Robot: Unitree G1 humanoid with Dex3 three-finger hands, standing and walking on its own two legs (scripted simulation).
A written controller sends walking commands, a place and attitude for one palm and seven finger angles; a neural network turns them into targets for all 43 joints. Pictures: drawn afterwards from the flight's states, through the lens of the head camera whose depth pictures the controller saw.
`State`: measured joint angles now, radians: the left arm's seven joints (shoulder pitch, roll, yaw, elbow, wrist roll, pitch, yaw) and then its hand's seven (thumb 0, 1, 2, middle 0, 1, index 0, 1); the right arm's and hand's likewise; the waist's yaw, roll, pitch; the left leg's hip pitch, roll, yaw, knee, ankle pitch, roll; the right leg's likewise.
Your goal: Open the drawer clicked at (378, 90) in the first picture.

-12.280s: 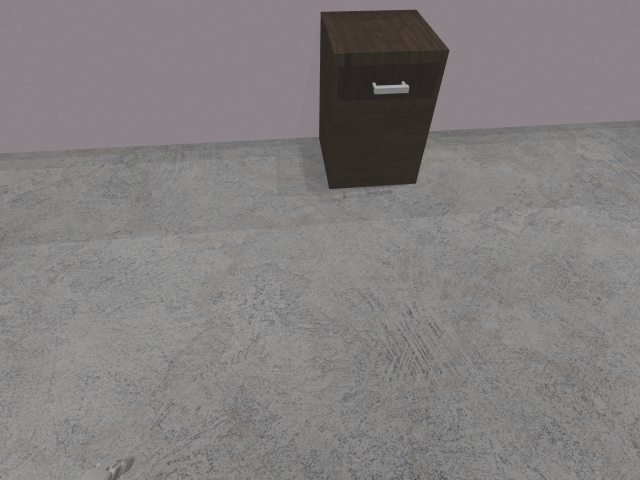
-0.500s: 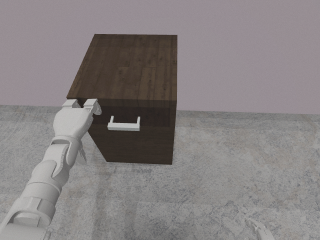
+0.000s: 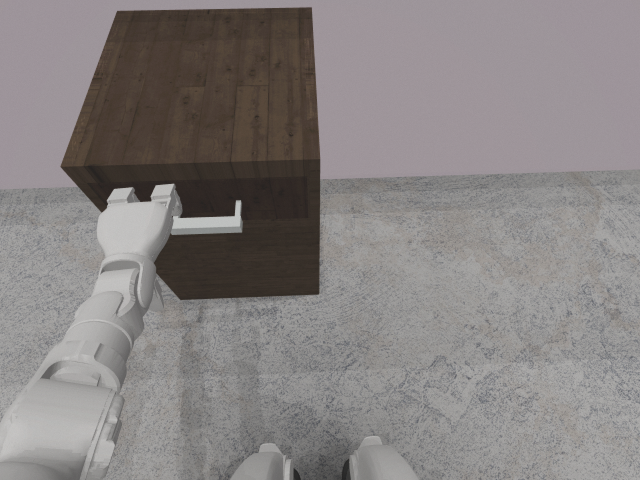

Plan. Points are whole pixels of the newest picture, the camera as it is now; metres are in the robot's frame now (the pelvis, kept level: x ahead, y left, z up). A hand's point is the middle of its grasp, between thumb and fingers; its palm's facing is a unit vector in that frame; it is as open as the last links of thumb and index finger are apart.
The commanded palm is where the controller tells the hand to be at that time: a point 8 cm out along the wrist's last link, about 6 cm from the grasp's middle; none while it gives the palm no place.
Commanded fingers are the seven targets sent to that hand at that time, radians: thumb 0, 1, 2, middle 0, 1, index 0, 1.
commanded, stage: move the hooked fingers above the handle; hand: left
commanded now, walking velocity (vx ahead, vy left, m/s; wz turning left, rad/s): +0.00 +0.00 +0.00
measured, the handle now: (207, 216) +0.58 +0.21 -0.18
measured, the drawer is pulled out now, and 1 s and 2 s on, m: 0.00 0.00 0.00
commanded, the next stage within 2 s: none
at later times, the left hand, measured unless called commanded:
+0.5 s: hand (196, 241) +0.49 +0.20 -0.12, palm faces -0.17 -0.03 -0.99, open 13.8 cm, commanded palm +0.50 +0.19 -0.07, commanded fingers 0.00 -0.50 0.30 -0.30 -1.20 -0.30 -1.20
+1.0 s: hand (186, 233) +0.50 +0.22 -0.12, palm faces -0.16 +0.00 -0.99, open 13.7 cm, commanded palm +0.51 +0.19 -0.08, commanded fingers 0.00 -0.50 0.30 -0.30 -1.20 -0.30 -1.20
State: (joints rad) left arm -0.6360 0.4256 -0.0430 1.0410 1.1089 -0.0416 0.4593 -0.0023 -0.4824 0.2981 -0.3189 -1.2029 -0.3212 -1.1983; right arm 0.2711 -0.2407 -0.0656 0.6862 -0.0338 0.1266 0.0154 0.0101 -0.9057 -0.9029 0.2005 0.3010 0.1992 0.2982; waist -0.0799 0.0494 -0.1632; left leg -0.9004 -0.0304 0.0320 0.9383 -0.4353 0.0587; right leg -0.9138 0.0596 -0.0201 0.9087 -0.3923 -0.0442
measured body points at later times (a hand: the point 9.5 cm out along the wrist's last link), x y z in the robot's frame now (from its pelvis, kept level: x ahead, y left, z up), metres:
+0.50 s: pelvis -0.02 +0.01 -0.06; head +0.16 +0.02 +0.35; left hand +0.49 +0.20 -0.07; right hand -0.02 -0.26 -0.18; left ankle +0.00 +0.08 -0.68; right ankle +0.01 -0.09 -0.68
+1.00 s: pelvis -0.04 +0.00 -0.08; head +0.15 +0.02 +0.33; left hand +0.50 +0.21 -0.06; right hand -0.03 -0.25 -0.21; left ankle -0.01 +0.08 -0.68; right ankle +0.01 -0.09 -0.68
